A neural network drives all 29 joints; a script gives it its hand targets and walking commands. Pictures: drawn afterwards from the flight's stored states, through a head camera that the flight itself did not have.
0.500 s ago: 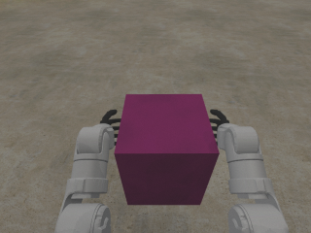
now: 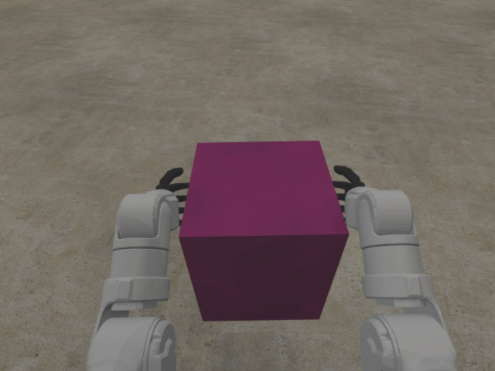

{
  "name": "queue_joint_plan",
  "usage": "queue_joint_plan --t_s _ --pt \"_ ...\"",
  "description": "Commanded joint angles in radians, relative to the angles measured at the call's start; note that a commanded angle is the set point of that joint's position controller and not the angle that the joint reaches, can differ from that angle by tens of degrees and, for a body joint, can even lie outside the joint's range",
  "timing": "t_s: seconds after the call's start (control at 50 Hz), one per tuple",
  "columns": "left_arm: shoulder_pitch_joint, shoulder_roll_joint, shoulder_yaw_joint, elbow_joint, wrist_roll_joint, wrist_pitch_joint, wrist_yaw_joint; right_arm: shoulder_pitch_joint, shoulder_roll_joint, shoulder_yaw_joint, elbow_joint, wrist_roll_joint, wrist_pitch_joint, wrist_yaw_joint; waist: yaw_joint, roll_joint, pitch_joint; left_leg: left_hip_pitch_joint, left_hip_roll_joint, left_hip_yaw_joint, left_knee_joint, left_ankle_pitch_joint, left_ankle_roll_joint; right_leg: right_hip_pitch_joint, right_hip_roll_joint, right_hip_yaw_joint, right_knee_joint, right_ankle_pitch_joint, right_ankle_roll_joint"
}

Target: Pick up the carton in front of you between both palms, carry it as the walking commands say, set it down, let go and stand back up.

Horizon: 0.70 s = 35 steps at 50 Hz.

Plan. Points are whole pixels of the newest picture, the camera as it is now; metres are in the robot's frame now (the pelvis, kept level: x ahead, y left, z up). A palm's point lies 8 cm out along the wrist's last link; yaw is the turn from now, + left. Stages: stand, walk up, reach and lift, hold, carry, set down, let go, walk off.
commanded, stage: carry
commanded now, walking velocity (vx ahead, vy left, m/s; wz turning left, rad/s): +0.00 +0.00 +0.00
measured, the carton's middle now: (259, 233) +0.34 +0.00 +0.05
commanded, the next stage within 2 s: hold in 1.70 s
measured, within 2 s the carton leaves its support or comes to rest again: neither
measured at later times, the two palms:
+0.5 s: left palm (164, 213) +0.32 +0.15 +0.13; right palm (359, 211) +0.32 -0.15 +0.13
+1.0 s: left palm (168, 251) +0.29 +0.15 +0.07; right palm (357, 248) +0.29 -0.15 +0.07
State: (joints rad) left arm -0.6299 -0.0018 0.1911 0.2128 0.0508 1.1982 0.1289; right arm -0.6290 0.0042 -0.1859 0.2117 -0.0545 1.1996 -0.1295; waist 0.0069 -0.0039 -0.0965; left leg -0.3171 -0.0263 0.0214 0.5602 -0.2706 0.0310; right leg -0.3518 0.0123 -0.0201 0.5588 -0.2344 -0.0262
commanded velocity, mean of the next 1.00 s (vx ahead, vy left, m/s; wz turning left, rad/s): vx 0.00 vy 0.00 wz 0.00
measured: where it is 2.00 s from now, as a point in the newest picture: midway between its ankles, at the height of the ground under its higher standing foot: outside the picture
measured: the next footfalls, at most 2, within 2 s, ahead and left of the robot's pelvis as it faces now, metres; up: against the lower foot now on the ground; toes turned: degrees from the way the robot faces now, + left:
none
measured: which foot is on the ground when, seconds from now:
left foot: down 0.00-1.00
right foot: down 0.00-1.00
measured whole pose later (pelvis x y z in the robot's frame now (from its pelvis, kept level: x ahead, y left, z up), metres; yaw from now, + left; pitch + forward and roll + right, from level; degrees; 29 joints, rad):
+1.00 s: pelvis -0.01 +0.00 +0.00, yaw +0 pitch +1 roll +0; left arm -0.37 -0.10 0.19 0.14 0.15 1.02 0.07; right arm -0.38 0.09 -0.18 0.15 -0.15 1.02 -0.07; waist 0.00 0.00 -0.11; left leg -0.33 -0.02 0.02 0.55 -0.25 0.03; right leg -0.36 0.01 -0.02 0.54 -0.21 -0.03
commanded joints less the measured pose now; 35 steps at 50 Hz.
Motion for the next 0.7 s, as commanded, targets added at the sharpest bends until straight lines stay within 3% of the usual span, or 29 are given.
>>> queue_joint_plan --t_s 0.0,0.56,0.68 --pt "-0.726 -1.111 -0.574 -0.113 -0.412 -0.025 -0.251 -0.722 1.097 0.568 -0.116 0.407 -0.03 0.242 -0.004 0.003 -0.333 0.096 0.132 -0.102 -0.085 0.144 0.03 0.129 -0.129 0.104 -0.074 0.139 -0.041" --pt "-0.745 -1.113 -0.56 -0.115 -0.406 -0.012 -0.246 -0.752 1.11 0.56 -0.114 0.418 -0.018 0.244 -0.009 0.002 -0.344 0.089 0.134 -0.103 -0.095 0.114 0.024 0.125 -0.133 0.102 -0.092 0.117 -0.036" --pt "-0.645 -1.143 -0.541 -0.054 -0.367 -0.031 -0.264 -0.651 1.137 0.541 -0.06 0.378 -0.036 0.263 -0.006 0.001 -0.341 0.09 0.133 -0.098 -0.085 0.143 0.022 0.125 -0.135 0.1 -0.084 0.148 -0.035"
